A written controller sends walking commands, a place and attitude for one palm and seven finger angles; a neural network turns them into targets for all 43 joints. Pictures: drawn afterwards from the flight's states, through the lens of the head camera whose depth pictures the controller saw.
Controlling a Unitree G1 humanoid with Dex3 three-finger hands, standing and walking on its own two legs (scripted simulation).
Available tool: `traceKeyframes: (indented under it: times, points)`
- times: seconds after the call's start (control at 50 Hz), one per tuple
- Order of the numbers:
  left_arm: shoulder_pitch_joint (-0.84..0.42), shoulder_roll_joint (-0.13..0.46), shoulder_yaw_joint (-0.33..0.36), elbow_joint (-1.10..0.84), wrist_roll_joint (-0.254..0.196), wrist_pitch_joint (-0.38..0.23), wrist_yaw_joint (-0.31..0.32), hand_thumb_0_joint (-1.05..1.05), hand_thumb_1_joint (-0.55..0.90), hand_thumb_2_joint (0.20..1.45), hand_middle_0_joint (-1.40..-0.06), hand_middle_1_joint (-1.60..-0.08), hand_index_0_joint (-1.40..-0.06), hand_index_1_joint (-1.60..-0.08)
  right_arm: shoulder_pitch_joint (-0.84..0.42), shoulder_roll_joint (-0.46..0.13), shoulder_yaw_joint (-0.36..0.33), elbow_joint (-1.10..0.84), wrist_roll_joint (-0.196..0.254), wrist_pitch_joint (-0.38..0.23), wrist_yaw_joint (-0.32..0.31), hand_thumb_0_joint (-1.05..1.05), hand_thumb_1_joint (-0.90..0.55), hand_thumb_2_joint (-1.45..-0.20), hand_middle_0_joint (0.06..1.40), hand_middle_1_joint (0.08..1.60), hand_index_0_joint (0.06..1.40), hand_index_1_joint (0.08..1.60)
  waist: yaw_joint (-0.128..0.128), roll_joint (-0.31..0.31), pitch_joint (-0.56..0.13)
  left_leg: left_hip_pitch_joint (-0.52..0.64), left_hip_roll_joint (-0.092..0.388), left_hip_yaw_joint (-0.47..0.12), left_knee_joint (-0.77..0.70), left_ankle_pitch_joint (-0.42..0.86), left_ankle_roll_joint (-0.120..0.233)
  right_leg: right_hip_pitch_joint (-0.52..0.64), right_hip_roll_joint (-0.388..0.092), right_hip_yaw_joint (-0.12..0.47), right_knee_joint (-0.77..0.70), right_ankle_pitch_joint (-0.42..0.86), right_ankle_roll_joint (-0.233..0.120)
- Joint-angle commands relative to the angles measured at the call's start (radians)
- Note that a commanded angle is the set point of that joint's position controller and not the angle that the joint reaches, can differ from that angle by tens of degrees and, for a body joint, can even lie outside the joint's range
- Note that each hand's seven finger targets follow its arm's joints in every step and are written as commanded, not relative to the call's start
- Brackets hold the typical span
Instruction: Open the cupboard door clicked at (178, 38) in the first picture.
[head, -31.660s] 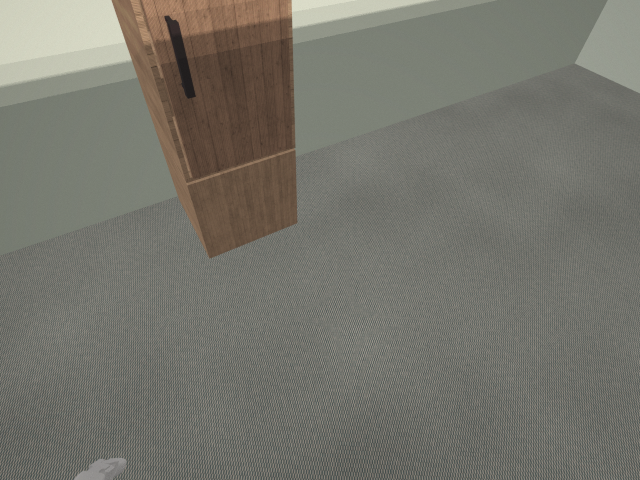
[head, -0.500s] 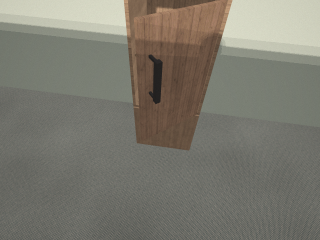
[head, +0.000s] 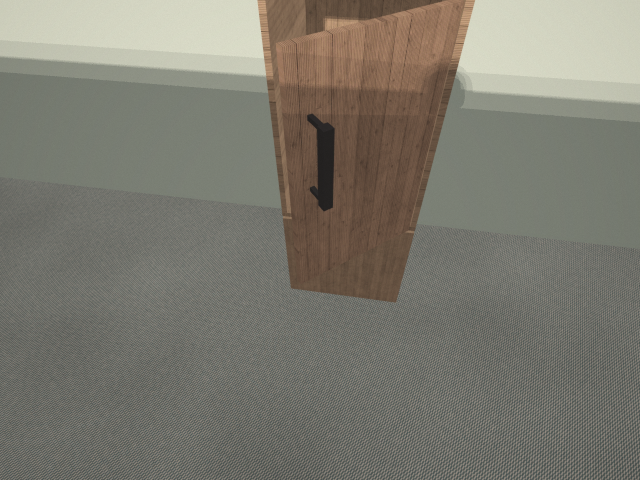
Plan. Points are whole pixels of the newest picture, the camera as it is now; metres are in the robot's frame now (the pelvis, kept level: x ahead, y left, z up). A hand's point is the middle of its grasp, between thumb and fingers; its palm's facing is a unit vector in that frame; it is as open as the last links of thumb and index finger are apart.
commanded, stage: let the arm hang, fingers relaxed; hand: left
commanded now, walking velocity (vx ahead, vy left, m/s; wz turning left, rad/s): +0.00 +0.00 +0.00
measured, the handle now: (319, 164) +0.62 +0.04 +0.04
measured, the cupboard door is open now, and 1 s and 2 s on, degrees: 41 41 41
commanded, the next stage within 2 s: look to check the result in 0.30 s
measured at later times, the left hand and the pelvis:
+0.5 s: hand out of the picture +0.05 +0.20 -0.17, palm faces -0.02 -0.96 -0.26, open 7.4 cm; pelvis +0.02 -0.01 +0.00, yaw +0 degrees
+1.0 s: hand out of the picture +0.08 +0.20 -0.16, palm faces -0.03 -0.96 -0.27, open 7.4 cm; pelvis +0.03 -0.02 +0.01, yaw -1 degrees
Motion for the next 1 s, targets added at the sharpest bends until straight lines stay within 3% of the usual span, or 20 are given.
traceKeyframes:
  times: [0.0,0.3,0.32,0.44,0.52,0.98]
  points:
    - [0.038,0.126,0.022,-0.029,0.0,-0.015,0.012,0.0,0.9,0.9,-0.2,-0.3,-0.2,-0.3,0.021,-0.142,-0.024,-0.034,-0.006,-0.017,-0.012,0.0,-0.9,-0.9,0.2,0.3,0.2,0.3,0.008,-0.022,0.021,0.032,0.118,-0.134,-0.109,-0.043,0.013,-0.065,-0.102,0.091,-0.105,-0.036,-0.041]
    - [-0.052,0.164,0.029,-0.055,-0.001,-0.031,0.008,0.0,0.9,0.9,-0.2,-0.3,-0.2,-0.3,-0.047,-0.184,-0.023,-0.038,-0.006,-0.028,-0.009,0.0,-0.9,-0.9,0.2,0.3,0.2,0.3,0.003,-0.01,-0.015,0.092,0.119,-0.108,-0.093,0.081,0.0,-0.017,-0.119,0.111,-0.147,0.072,-0.035]
    - [-0.052,0.172,0.032,-0.057,-0.001,-0.033,0.009,0.0,0.9,0.9,-0.2,-0.3,-0.2,-0.3,-0.049,-0.189,-0.024,-0.041,-0.003,-0.029,-0.01,0.0,-0.9,-0.9,0.2,0.3,0.2,0.3,0.005,-0.032,-0.024,0.099,0.12,-0.11,-0.089,0.097,0.002,-0.009,-0.118,0.107,-0.147,0.09,-0.035]
    - [-0.062,0.179,0.027,-0.047,-0.003,-0.03,0.008,0.0,0.9,0.9,-0.2,-0.3,-0.2,-0.3,-0.067,-0.204,-0.022,-0.035,-0.004,-0.026,-0.011,0.0,-0.9,-0.9,0.2,0.3,0.2,0.3,0.002,0.0,-0.025,0.116,0.123,-0.109,-0.092,0.101,-0.001,-0.006,-0.121,0.112,-0.156,0.099,-0.036]
    - [-0.057,0.183,0.026,-0.044,-0.004,-0.031,0.008,0.0,0.9,0.9,-0.2,-0.3,-0.2,-0.3,-0.071,-0.216,-0.022,-0.037,-0.001,-0.025,-0.013,0.0,-0.9,-0.9,0.2,0.3,0.2,0.3,0.004,-0.033,-0.029,0.13,0.127,-0.105,-0.09,0.099,0.001,-0.005,-0.119,0.108,-0.164,0.102,-0.034]
    - [-0.072,0.198,0.025,-0.043,-0.004,-0.033,0.011,0.0,0.9,0.9,-0.2,-0.3,-0.2,-0.3,-0.103,-0.232,-0.021,-0.035,-0.002,-0.03,-0.014,0.0,-0.9,-0.9,0.2,0.3,0.2,0.3,0.005,-0.028,-0.049,0.165,0.138,-0.093,-0.094,0.171,-0.003,0.029,-0.124,0.121,-0.164,0.224,-0.028]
